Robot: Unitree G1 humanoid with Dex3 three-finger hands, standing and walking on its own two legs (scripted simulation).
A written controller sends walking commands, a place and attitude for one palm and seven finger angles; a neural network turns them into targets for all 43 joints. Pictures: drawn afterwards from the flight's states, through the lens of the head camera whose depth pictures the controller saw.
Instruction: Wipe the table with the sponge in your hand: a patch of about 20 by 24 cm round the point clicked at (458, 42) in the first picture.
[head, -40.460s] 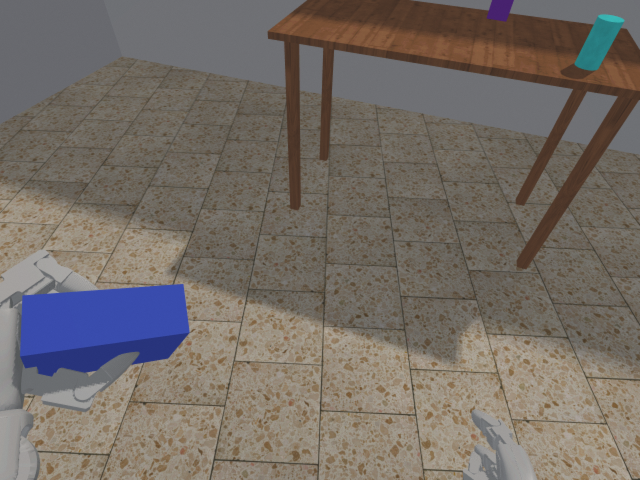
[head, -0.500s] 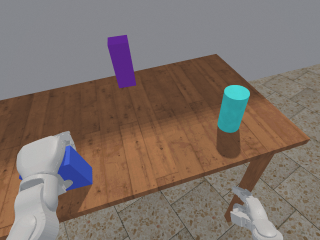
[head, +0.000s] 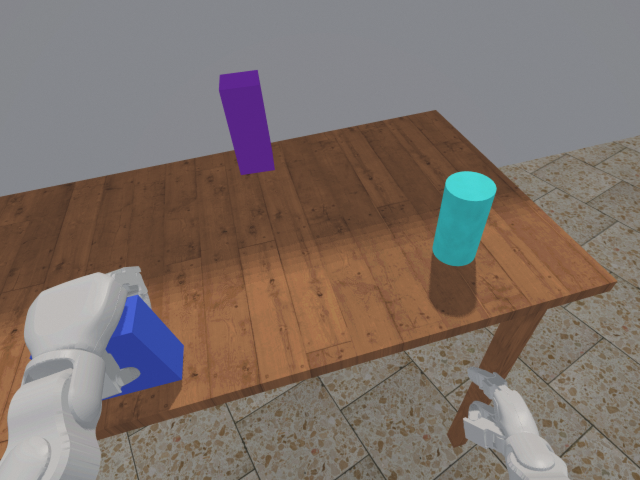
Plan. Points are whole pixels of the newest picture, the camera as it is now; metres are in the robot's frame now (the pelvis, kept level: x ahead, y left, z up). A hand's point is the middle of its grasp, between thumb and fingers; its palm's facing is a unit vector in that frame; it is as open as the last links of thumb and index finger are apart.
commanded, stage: lift the sponge slowly off the table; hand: left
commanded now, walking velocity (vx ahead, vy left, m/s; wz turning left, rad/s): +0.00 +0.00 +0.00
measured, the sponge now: (126, 358) +0.21 +0.28 +0.07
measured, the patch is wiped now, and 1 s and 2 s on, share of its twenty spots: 0.95 0.95 0.95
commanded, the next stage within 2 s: bring the sponge back beside the body in 1.38 s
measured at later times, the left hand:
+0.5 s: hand (110, 309) +0.23 +0.27 +0.14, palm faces +0.07 -0.08 -0.99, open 9.0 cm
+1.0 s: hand (98, 283) +0.23 +0.28 +0.18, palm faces +0.13 -0.06 -0.99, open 9.0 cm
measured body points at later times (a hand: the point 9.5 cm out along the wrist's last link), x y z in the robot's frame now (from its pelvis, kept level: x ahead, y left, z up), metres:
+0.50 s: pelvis -0.02 -0.02 +0.00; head -0.03 -0.06 +0.45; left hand +0.22 +0.27 +0.20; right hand +0.23 -0.22 -0.07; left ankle -0.05 +0.11 -0.74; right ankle -0.01 -0.11 -0.74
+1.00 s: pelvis -0.03 -0.02 +0.00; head -0.03 -0.06 +0.45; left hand +0.22 +0.28 +0.23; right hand +0.24 -0.21 -0.07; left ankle -0.05 +0.11 -0.74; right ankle -0.01 -0.11 -0.74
